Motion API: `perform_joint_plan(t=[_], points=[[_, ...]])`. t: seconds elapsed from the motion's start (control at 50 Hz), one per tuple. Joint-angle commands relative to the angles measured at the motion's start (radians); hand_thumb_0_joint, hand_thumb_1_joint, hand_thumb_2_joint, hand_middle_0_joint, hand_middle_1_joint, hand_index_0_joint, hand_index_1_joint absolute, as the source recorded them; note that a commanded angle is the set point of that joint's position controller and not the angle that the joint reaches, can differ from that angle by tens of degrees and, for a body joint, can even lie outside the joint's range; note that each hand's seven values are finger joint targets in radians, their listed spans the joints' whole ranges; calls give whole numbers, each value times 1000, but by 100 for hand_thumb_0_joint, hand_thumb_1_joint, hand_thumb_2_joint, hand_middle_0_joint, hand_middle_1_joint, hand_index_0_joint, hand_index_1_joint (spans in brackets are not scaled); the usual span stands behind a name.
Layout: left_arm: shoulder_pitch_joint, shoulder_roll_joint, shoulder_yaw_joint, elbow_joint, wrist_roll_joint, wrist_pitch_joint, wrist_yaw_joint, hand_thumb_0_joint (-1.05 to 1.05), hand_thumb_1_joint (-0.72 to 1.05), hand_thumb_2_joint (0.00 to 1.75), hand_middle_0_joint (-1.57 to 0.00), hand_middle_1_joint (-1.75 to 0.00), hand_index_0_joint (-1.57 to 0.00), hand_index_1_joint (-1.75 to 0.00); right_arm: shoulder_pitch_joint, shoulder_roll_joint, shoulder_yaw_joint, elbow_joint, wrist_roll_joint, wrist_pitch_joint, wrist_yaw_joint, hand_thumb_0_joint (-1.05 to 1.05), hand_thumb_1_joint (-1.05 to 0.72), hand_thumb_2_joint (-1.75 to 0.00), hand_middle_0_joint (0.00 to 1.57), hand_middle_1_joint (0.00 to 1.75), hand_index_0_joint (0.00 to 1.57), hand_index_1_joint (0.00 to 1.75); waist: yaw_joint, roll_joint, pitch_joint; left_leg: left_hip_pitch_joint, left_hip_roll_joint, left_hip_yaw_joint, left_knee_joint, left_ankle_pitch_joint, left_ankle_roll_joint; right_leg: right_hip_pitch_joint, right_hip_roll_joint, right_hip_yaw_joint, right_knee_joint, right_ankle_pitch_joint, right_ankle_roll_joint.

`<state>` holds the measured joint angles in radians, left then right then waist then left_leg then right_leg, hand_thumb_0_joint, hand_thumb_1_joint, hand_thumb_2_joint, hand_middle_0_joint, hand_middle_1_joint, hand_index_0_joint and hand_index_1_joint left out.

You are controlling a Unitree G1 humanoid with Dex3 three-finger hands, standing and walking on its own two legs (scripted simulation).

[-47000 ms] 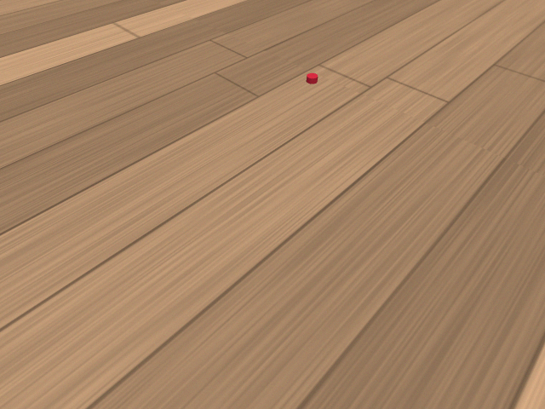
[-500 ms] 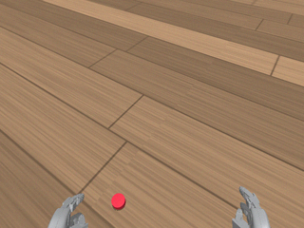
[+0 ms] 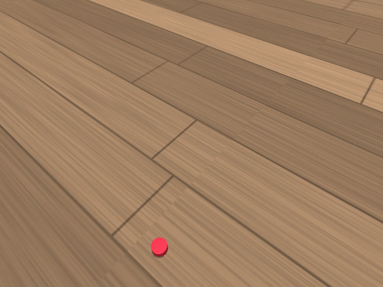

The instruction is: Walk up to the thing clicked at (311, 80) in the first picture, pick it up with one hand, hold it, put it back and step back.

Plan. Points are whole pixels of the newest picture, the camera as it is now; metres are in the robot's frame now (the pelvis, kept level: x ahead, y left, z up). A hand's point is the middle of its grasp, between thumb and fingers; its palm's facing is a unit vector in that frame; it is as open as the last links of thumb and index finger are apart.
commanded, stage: stand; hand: left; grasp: from above
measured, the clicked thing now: (159, 246) +0.43 +0.20 -0.74
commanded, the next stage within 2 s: none
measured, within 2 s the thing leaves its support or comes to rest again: neither
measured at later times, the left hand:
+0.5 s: hand out of the picture +0.04 +0.24 -0.15, palm faces +0.04 -0.94 -0.34, open 7.4 cm
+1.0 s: hand out of the picture +0.06 +0.23 -0.14, palm faces +0.02 -0.94 -0.34, open 7.4 cm
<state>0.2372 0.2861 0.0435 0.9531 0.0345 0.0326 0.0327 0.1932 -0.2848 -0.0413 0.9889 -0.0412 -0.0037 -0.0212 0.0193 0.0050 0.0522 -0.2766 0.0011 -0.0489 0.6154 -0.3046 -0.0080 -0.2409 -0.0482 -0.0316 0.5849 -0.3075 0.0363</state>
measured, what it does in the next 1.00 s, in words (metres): stands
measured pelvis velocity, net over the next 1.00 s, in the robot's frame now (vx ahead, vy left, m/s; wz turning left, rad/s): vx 0.00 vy -0.01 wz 0.01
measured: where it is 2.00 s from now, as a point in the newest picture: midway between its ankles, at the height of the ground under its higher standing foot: outside the picture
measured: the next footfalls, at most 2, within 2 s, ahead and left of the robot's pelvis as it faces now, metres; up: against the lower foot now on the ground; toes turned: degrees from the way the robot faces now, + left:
none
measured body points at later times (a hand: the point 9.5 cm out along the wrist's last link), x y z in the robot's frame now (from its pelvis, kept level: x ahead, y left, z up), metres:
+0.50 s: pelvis +0.00 -0.01 +0.02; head -0.01 -0.01 +0.47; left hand +0.04 +0.29 -0.12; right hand +0.07 -0.29 -0.12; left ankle +0.02 +0.13 -0.73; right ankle +0.00 -0.14 -0.73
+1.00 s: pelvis +0.00 -0.01 +0.02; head +0.01 -0.02 +0.47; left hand +0.06 +0.28 -0.12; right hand +0.07 -0.30 -0.12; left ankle +0.02 +0.13 -0.73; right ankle +0.00 -0.14 -0.73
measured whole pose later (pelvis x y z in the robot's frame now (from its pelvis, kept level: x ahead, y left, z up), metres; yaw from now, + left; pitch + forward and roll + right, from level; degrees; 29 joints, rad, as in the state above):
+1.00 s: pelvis +0.00 -0.01 +0.02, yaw +1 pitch -3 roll +0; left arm 0.12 0.32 0.03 1.16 0.02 0.01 0.01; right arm 0.13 -0.32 -0.01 1.14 -0.02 0.00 -0.01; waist 0.01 0.02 0.06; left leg -0.13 0.02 -0.06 0.37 -0.18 -0.03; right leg -0.10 -0.03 -0.05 0.34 -0.19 0.02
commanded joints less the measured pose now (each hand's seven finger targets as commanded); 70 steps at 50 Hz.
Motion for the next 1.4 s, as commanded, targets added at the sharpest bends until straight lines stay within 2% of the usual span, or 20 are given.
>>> perform_joint_plan(t=[0.0,0.08,0.22,0.34,0.42,0.46,0.52,0.6,0.7,0.76,0.88,0.96,1.02,1.12,1.38], points=[[-56,176,40,-15,1,-45,12,0,90,90,-20,-30,-20,-30,-49,-180,-38,-42,9,-23,-10,0,-90,-90,20,30,20,30,-6,25,-41,40,69,-96,-206,111,46,71,-54,64,-176,111,-50],[-57,184,35,44,0,-45,12,0,90,90,-20,-30,-20,-30,-48,-185,-35,-4,15,-17,-13,0,-90,-90,20,30,20,30,-9,15,-25,76,77,-97,-238,112,40,85,-59,60,-216,102,-45],[-73,195,29,106,-1,-50,12,0,90,90,-20,-30,-20,-30,-53,-184,-26,41,19,-14,-11,0,-90,-90,20,30,20,30,-7,-7,-16,109,81,-90,-264,186,31,123,-71,63,-267,135,-40],[-91,200,27,134,-5,-45,7,0,90,90,-20,-30,-20,-30,-66,-192,-21,62,19,-10,-9,0,-90,-90,20,30,20,30,-4,16,10,90,84,-91,-301,122,27,131,-65,59,-283,102,-39],[-110,211,28,136,-5,-50,4,0,90,90,-20,-30,-20,-30,-77,-203,-19,68,20,-14,-7,0,-90,-90,20,30,20,30,-5,5,-3,99,89,-92,-305,149,30,141,-73,66,-297,117,-40],[-112,212,27,142,-5,-47,3,0,90,90,-20,-30,-20,-30,-82,-209,-18,71,18,-12,-7,0,-90,-90,20,30,20,30,-5,24,8,83,89,-93,-315,103,28,136,-70,63,-297,89,-39],[-117,215,26,146,-7,-47,1,0,90,90,-20,-30,-20,-30,-87,-211,-14,77,20,-12,-5,0,-90,-90,20,30,20,30,0,21,3,78,91,-97,-320,116,27,147,-68,56,-297,93,-39],[-133,221,27,147,-9,-51,-1,0,90,90,-20,-30,-20,-30,-93,-214,-11,79,20,-16,-4,0,-90,-90,20,30,20,30,-3,7,-24,102,96,-90,-306,181,30,158,-81,65,-303,137,-41],[-133,225,26,152,-11,-51,-3,0,90,90,-20,-30,-20,-30,-93,-222,-7,86,22,-16,-3,0,-90,-90,20,30,20,30,-5,17,-17,106,97,-92,-315,160,29,152,-76,63,-308,122,-42],[-142,230,27,150,-13,-53,-5,0,90,90,-20,-30,-20,-30,-95,-225,-5,86,23,-17,-2,0,-90,-90,20,30,20,30,-6,10,-32,117,102,-88,-308,197,30,156,-81,65,-309,150,-43],[-146,228,25,154,-12,-51,-8,0,90,90,-20,-30,-20,-30,-93,-231,-2,92,23,-16,-3,0,-90,-90,20,30,20,30,-9,13,-26,101,99,-85,-317,171,28,158,-77,61,-309,142,-41],[-153,234,26,152,-16,-53,-9,0,90,90,-20,-30,-20,-30,-91,-228,2,92,23,-18,-2,0,-90,-90,20,30,20,30,-10,4,-36,120,104,-83,-313,217,26,160,-80,62,-306,160,-43],[-155,236,27,151,-17,-54,-9,0,90,90,-20,-30,-20,-30,-96,-234,1,92,23,-19,-3,0,-90,-90,20,30,20,30,-11,0,-56,133,108,-81,-305,282,26,175,-84,59,-298,214,-43],[-154,238,27,147,-19,-54,-9,0,90,90,-20,-30,-20,-30,-102,-239,2,94,25,-21,-4,0,-90,-90,20,30,20,30,-9,1,-76,150,112,-78,-300,334,26,185,-87,55,-290,265,-43],[-173,248,26,142,-17,-53,-14,0,90,90,-20,-30,-20,-30,-112,-243,5,93,25,-20,0,0,-90,-90,20,30,20,30,-13,-1,-44,122,109,-79,-323,257,21,168,-83,54,-306,183,-45]])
